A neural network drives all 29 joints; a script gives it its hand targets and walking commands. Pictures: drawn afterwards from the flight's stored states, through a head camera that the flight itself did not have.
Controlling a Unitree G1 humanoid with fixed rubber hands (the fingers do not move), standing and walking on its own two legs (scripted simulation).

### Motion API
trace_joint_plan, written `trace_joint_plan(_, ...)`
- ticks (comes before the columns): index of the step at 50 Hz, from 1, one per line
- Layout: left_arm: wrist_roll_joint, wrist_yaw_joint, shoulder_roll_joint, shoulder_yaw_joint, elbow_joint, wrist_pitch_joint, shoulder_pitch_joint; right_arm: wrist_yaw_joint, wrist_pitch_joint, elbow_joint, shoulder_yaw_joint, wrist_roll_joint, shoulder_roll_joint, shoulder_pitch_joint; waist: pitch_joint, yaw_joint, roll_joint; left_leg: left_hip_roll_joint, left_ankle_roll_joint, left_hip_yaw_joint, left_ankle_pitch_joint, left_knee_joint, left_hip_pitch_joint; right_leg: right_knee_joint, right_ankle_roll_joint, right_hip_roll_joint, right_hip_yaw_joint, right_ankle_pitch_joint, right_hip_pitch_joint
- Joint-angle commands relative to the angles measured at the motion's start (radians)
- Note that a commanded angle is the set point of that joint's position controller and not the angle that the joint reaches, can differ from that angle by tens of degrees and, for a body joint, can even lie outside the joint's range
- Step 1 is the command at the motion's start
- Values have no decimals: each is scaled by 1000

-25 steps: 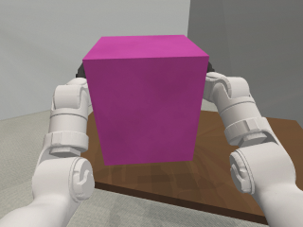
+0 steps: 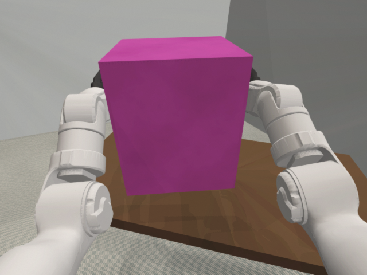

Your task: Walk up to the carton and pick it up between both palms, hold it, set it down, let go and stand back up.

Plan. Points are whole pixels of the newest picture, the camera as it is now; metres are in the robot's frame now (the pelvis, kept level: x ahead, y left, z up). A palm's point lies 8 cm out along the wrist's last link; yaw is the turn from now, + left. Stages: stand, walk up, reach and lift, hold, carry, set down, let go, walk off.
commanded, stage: hold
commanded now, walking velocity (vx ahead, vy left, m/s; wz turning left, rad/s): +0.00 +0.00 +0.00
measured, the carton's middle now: (176, 111) +0.36 +0.00 +0.29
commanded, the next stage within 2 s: none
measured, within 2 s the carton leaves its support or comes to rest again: neither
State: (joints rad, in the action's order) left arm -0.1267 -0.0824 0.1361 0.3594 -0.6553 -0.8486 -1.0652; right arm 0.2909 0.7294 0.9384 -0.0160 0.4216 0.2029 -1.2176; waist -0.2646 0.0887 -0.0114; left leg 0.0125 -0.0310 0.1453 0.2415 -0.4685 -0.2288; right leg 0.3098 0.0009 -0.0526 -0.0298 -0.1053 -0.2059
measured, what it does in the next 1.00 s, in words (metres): stands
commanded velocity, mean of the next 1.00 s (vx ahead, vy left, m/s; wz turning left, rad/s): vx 0.00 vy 0.00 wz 0.00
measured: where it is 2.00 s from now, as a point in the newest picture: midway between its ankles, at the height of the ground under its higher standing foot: outside the picture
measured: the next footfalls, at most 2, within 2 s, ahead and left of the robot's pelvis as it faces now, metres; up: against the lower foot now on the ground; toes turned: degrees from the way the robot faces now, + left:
none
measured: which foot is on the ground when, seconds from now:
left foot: down 0.00-1.00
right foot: down 0.00-1.00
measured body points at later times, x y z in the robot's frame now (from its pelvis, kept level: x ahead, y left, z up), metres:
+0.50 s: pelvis +0.01 -0.01 +0.00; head -0.09 +0.00 +0.44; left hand +0.40 +0.14 +0.30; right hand +0.39 -0.16 +0.31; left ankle +0.01 +0.14 -0.74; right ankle +0.04 -0.12 -0.74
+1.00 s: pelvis +0.00 +0.00 +0.00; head -0.09 +0.03 +0.44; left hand +0.40 +0.16 +0.30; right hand +0.38 -0.14 +0.32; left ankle +0.01 +0.13 -0.74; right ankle +0.04 -0.12 -0.74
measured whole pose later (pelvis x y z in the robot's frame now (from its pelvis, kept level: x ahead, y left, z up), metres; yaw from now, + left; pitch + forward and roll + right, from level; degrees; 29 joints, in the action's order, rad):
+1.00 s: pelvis +0.00 +0.00 +0.00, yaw +0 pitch +1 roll -2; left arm -0.11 -0.09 0.15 0.33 -0.65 -0.85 -1.05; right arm 0.29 0.74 0.93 -0.01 0.42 0.20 -1.21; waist -0.27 0.09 -0.01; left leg 0.01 -0.03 0.15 0.25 -0.48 -0.25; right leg 0.31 0.01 -0.05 -0.03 -0.11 -0.21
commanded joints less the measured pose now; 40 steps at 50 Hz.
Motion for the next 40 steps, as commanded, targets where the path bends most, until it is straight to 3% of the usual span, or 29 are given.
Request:
trace_joint_plan(1,208,161,-673,-330,199,95,-1042,-159,-37,-368,134,201,-713,-946,-355,16,-102,-54,-46,-57,-183,97,-48,3,11,-37,6,141,299)
trace_joint_plan(2,206,161,-680,-325,200,99,-1049,-161,-42,-389,126,199,-717,-967,-360,1,-110,-49,-49,-59,-168,108,-56,1,13,-44,13,117,299)
trace_joint_plan(3,193,162,-668,-325,182,98,-1037,-163,-40,-356,116,184,-715,-928,-341,12,-114,-46,-48,-60,-153,113,-55,-2,16,-41,13,104,288)
trace_joint_plan(4,223,160,-698,-350,220,103,-1056,-164,-54,-422,136,203,-725,-979,-406,8,-116,-42,-50,-50,-157,105,-44,7,12,-45,13,113,301)
trace_joint_plan(6,201,162,-664,-283,163,108,-1063,-162,-48,-342,103,175,-719,-953,-294,7,-80,-52,-37,-58,-93,126,-89,-14,14,-35,12,52,253)
trace_joint_plan(8,200,161,-668,-294,175,119,-1058,-164,-53,-363,114,178,-732,-950,-345,5,-69,-52,-37,-57,-149,108,-71,2,15,-36,8,114,292)
trace_joint_plan(9,226,155,-689,-343,263,120,-1061,-161,-59,-429,148,207,-737,-952,-451,7,-91,-50,-48,-47,-232,91,-23,21,14,-46,7,194,320)
trace_joint_plan(12,212,159,-639,-300,217,115,-1012,-141,-46,-442,164,219,-748,-941,-423,-5,-16,-69,-28,-65,-260,69,0,6,37,-33,7,250,328)
trace_joint_plan(13,232,158,-661,-336,268,116,-1019,-140,-52,-499,195,239,-769,-964,-493,0,-11,-65,-32,-56,-284,58,26,25,36,-43,11,270,348)
trace_joint_plan(14,212,162,-646,-300,206,109,-1006,-136,-45,-471,172,221,-745,-959,-414,3,-20,-67,-23,-61,-235,75,-1,9,33,-30,6,230,317)
trace_joint_plan(15,225,162,-653,-332,247,111,-1019,-134,-49,-507,199,234,-766,-968,-446,-11,-29,-72,-25,-64,-234,70,-12,10,36,-35,7,222,336)
trace_joint_plan(17,233,154,-646,-327,242,117,-1047,-133,-46,-509,190,220,-794,-981,-442,-7,15,-72,-13,-62,-185,70,-5,4,38,-30,4,192,295)
trace_joint_plan(18,239,150,-658,-351,276,117,-1019,-131,-53,-547,215,230,-795,-965,-459,-15,-10,-73,-17,-61,-229,58,-1,14,41,-34,1,232,302)
trace_joint_plan(19,230,147,-637,-339,271,117,-1017,-129,-43,-516,195,228,-790,-948,-450,-3,-15,-77,-15,-64,-205,58,-2,12,46,-29,-5,229,317)
trace_joint_plan(21,229,150,-645,-327,267,108,-980,-123,-39,-554,221,241,-791,-943,-436,-18,13,-76,-7,-65,-226,62,19,7,49,-27,-4,263,310)
trace_joint_plan(22,241,147,-649,-355,322,109,-1004,-121,-43,-585,237,248,-800,-961,-481,-6,2,-78,-12,-59,-272,53,26,20,47,-28,-2,322,326)
trace_joint_plan(23,214,151,-628,-307,259,103,-987,-117,-30,-526,204,226,-785,-935,-425,-14,22,-79,-7,-65,-191,70,19,7,51,-20,-6,261,298)
trace_joint_plan(24,233,152,-655,-331,298,102,-982,-117,-38,-574,228,247,-788,-957,-445,-20,2,-76,-12,-57,-237,69,4,15,45,-29,-2,278,306)
trace_joint_plan(25,207,155,-640,-316,257,88,-969,-115,-26,-516,197,233,-770,-914,-378,-14,1,-75,-13,-62,-213,75,8,0,48,-30,-5,261,289)
trace_joint_plan(28,223,160,-633,-340,306,93,-1003,-113,-25,-523,211,233,-788,-916,-414,-8,2,-74,-15,-63,-214,70,8,7,45,-28,-7,258,313)
trace_joint_plan(30,212,166,-638,-326,257,86,-977,-112,-28,-546,208,234,-785,-949,-393,-15,-3,-77,-8,-69,-175,78,-1,-2,53,-21,-9,233,295)
trace_joint_plan(32,208,165,-647,-347,262,87,-1006,-114,-25,-491,187,212,-772,-932,-360,6,-38,-66,-27,-61,-185,87,4,-4,37,-30,-2,200,272)
trace_joint_plan(33,221,166,-642,-349,275,92,-1039,-118,-22,-472,176,209,-779,-928,-375,11,-30,-68,-23,-64,-165,84,6,-7,32,-25,-7,182,272)
trace_joint_plan(36,240,162,-679,-389,308,91,-1018,-122,-24,-502,195,233,-784,-908,-404,17,-76,-62,-30,-54,-219,73,-10,7,27,-29,-8,220,292)
trace_joint_plan(37,231,163,-674,-380,266,84,-1026,-124,-20,-472,169,217,-748,-937,-367,25,-82,-59,-36,-58,-186,84,4,-4,24,-31,2,166,278)
trace_joint_plan(38,218,164,-677,-359,238,80,-1020,-128,-23,-477,166,211,-742,-961,-364,6,-88,-53,-38,-58,-175,92,3,-6,22,-43,14,128,256)
trace_joint_plan(40,205,169,-670,-334,210,82,-1028,-137,-18,-380,114,187,-722,-904,-297,24,-116,-44,-42,-54,-109,122,-37,-19,11,-37,13,73,247)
